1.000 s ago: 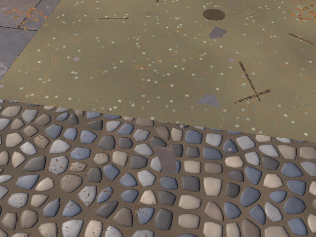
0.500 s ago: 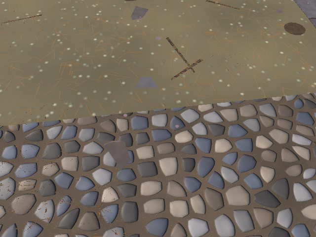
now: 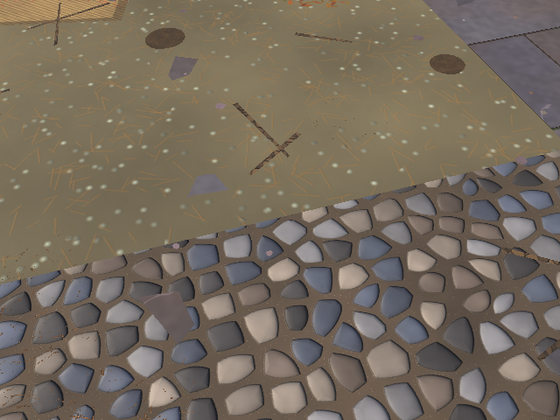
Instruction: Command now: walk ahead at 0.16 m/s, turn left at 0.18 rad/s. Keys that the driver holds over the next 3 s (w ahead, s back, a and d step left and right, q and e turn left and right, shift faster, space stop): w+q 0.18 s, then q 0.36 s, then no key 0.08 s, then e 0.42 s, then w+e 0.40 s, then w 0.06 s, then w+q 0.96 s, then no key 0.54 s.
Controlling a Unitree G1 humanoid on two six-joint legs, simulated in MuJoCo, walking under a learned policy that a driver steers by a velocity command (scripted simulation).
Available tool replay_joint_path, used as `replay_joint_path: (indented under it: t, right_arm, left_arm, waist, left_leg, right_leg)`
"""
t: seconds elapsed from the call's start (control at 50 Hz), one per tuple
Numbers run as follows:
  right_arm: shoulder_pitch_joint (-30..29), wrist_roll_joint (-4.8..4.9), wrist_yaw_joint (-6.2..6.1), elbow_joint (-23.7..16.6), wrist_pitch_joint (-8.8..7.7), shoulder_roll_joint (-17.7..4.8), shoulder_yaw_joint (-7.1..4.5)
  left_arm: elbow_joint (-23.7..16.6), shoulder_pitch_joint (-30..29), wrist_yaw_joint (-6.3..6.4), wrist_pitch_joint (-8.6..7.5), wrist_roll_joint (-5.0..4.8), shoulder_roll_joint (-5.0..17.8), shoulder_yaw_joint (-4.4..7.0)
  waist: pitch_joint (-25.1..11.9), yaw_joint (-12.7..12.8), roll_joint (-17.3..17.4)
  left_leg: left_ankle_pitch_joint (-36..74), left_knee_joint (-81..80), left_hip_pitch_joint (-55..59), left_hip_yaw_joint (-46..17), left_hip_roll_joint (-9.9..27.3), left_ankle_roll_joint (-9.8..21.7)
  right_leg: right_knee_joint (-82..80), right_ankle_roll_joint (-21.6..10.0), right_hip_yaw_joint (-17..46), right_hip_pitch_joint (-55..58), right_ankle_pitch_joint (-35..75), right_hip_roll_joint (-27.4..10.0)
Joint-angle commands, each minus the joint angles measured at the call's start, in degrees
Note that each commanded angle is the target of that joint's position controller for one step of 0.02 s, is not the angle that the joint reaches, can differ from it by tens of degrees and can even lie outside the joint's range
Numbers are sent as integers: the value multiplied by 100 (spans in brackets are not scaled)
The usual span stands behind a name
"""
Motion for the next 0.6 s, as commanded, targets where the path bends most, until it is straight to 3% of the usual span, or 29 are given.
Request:
replay_joint_path:
  t: [0.02, 0.04, 0.06, 0.1, 0.14, 0.18, 0.22, 0.26, 0.28, 0.3, 0.32, 0.34, 0.36, 0.38, 0.4, 0.42, 0.46, 0.5, 0.54, 0.6]
  right_arm:
    - [-804, 190, -25, -648, -95, -750, -207]
    - [-808, 252, -7, -697, -126, -761, -255]
    - [-663, 275, 12, -661, -157, -727, -284]
    - [-541, 222, 73, -605, -210, -645, -290]
    - [-517, 151, 171, -580, -224, -473, -222]
    - [-509, 128, 270, -618, -203, -374, -154]
    - [-552, 100, 308, -725, -149, -489, -167]
    - [-208, 88, 309, -747, -103, -624, -243]
    - [174, 72, 278, -676, -75, -815, -356]
    - [802, 109, 203, -560, -44, -1150, -543]
    - [1195, 149, 61, -625, -20, -1896, -701]
    - [1011, -38, 144, -934, -128, -2063, -633]
    - [716, -23, 211, -1061, -231, -1593, -523]
    - [554, 31, 202, -1052, -287, -1346, -455]
    - [331, 69, 175, -1071, -281, -1246, -425]
    - [104, 54, 129, -1124, -245, -1165, -390]
    - [-65, -68, 43, -1251, -208, -1138, -371]
    - [-47, -40, -17, -1267, -198, -1179, -393]
    - [13, 41, -76, -1257, -134, -1206, -413]
    - [-45, 52, -150, -1258, -11, -1089, -373]
  left_arm:
    - [-138, 698, 99, -202, -47, 1396, 422]
    - [-75, 851, 129, -299, -59, 1311, 414]
    - [-63, 834, 154, -390, -109, 1159, 388]
    - [-114, 525, 164, -488, -150, 980, 362]
    - [-193, 204, 125, -521, -101, 1033, 400]
    - [-226, 67, 62, -542, -116, 1173, 468]
    - [-182, 132, 16, -501, -169, 1308, 527]
    - [-149, 55, 14, -415, -259, 1406, 564]
    - [-144, 115, 20, -394, -256, 1328, 540]
    - [-123, 275, 18, -386, -174, 1051, 452]
    - [-380, 271, 28, -383, 127, 522, 271]
    - [-575, 448, 38, -445, -14, 553, 235]
    - [-507, 221, 30, -466, -222, 1033, 333]
    - [-544, 19, 35, -475, -249, 1148, 361]
    - [-469, -9, 97, -459, -149, 1136, 375]
    - [-474, -39, 142, -427, -56, 1183, 405]
    - [-422, 106, 122, -358, -25, 1094, 403]
    - [-385, 172, 128, -321, 8, 977, 368]
    - [-437, 10, 149, -279, 14, 894, 332]
    - [-448, -199, 138, -221, -35, 832, 297]
  waist:
    - [594, 713, -1468]
    - [737, 714, -1396]
    - [722, 630, -1193]
    - [554, 474, -874]
    - [341, 390, -746]
    - [208, 362, -777]
    - [227, 393, -716]
    - [85, 135, -620]
    - [-156, -38, -495]
    - [-526, -305, -75]
    - [-742, -256, 1691]
    - [-1498, -90, 1934]
    - [-1208, -204, 920]
    - [-808, -139, 594]
    - [-576, -7, 91]
    - [-456, 112, 105]
    - [-538, 259, 299]
    - [-661, 311, 204]
    - [-707, 269, 160]
    - [-693, 185, 291]
  left_leg:
    - [-1128, 1659, -1960, -40, -84, 191]
    - [-1308, 2343, -2637, -388, 97, 293]
    - [-1143, 2657, -3077, -646, 210, 354]
    - [-625, 2421, -3145, -667, 366, 349]
    - [-72, 1949, -2487, -319, 434, 224]
    - [227, 1369, -1673, -64, 419, 147]
    - [353, 979, -1244, 167, 262, 108]
    - [709, 436, -638, 409, 7, 213]
    - [831, 284, -23, 516, -251, 327]
    - [1092, 50, 826, 333, -372, 533]
    - [2477, -569, 1578, -1828, 987, 1157]
    - [1643, -1625, 2044, -4623, 2017, 2281]
    - [1241, -1745, 1888, -4144, 1967, 2182]
    - [1179, -1572, 1552, -3449, 1711, 1953]
    - [1392, -1447, 1147, -2957, 1460, 1685]
    - [1879, -1429, 729, -2575, 1272, 1551]
    - [2961, -1478, 332, -2115, 1015, 1538]
    - [3757, -1398, 370, -1839, 906, 1590]
    - [3797, -1320, 535, -1844, 862, 1582]
    - [3148, -1292, 598, -1791, 778, 1447]
  right_leg:
    - [-1948, -1141, 2300, 304, -2594, -1839]
    - [-2040, -1316, 2559, 578, -2387, -2122]
    - [-2056, -1333, 2507, 920, -2140, -2180]
    - [-2127, -1129, 1824, 1241, -1310, -2004]
    - [-2100, -962, 961, 941, -333, -1704]
    - [-2027, -874, 297, 447, 91, -1501]
    - [-1715, -865, 18, 264, 522, -1510]
    - [-976, -678, -225, 98, 1106, -1531]
    - [-240, -496, -447, -69, 1696, -1387]
    - [1090, -182, -840, -384, 1945, -1071]
    - [3300, 384, -1103, -1678, -1024, -393]
    - [4573, 499, 73, -2739, -2362, 364]
    - [4935, 387, 472, -3046, -1993, 29]
    - [4768, 218, 407, -3180, -1541, -166]
    - [4429, 163, 428, -3055, -1119, -398]
    - [4028, 147, 461, -2759, -840, -501]
    - [3813, 209, 401, -2236, -391, -380]
    - [3471, 348, 378, -2177, -140, -245]
    - [3039, 507, 425, -2320, 16, -168]
    - [2394, 656, 455, -2297, 399, -203]
Next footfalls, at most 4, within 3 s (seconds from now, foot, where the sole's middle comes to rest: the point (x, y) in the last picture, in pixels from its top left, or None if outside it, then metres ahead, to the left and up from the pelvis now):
0.30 left None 0.17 0.18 -0.77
0.80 right None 0.30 -0.01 -0.77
1.58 right None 0.49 -0.05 -0.77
2.12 left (222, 318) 0.79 0.18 -0.77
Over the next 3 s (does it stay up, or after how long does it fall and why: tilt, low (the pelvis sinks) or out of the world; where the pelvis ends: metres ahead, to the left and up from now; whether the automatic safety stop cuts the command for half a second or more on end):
stays up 1.00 0.12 0.00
